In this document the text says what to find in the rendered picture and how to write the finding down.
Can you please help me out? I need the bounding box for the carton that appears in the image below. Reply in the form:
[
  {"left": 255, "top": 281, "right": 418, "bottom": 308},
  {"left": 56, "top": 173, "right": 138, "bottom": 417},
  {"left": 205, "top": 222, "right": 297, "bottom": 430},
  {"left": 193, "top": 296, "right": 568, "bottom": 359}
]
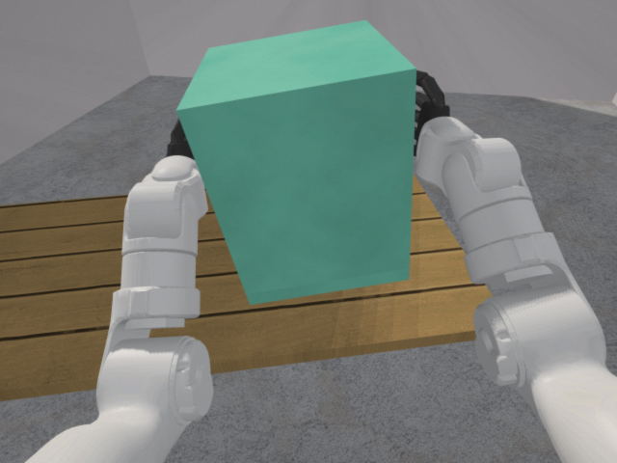
[{"left": 176, "top": 20, "right": 416, "bottom": 305}]

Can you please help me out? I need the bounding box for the robot right hand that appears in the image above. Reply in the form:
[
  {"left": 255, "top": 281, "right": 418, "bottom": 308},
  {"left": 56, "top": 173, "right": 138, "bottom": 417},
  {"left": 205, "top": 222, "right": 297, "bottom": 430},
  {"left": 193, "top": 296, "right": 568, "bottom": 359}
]
[{"left": 414, "top": 70, "right": 450, "bottom": 157}]

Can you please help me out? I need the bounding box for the robot left upper arm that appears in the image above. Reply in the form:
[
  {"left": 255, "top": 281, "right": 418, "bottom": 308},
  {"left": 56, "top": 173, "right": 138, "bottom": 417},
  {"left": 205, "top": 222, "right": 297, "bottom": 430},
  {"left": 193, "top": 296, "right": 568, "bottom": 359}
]
[{"left": 25, "top": 336, "right": 214, "bottom": 463}]

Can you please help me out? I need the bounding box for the table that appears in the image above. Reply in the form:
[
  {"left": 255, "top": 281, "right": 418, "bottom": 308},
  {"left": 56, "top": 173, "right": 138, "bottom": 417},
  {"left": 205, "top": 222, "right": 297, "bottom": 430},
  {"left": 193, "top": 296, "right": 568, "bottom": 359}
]
[{"left": 0, "top": 174, "right": 493, "bottom": 401}]

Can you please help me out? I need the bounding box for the right robot forearm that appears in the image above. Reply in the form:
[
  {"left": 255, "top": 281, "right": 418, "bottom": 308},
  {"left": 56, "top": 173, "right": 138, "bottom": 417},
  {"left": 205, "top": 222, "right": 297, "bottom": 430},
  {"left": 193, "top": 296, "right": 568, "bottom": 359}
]
[{"left": 416, "top": 117, "right": 606, "bottom": 361}]

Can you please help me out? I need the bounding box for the robot left hand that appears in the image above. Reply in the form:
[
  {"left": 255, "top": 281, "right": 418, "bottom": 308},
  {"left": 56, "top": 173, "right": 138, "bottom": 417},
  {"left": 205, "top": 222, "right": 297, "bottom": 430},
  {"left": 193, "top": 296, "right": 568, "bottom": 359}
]
[{"left": 166, "top": 118, "right": 195, "bottom": 160}]

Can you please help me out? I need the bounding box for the robot right upper arm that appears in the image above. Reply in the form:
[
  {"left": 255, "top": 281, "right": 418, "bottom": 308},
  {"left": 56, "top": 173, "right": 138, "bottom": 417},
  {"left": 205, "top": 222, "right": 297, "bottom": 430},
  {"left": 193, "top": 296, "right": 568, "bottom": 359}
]
[{"left": 473, "top": 284, "right": 617, "bottom": 463}]

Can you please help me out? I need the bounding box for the left robot forearm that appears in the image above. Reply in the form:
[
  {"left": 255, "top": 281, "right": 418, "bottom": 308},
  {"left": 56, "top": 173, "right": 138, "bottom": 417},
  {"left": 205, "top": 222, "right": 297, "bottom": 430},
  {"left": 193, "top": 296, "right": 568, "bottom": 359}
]
[{"left": 96, "top": 155, "right": 208, "bottom": 413}]

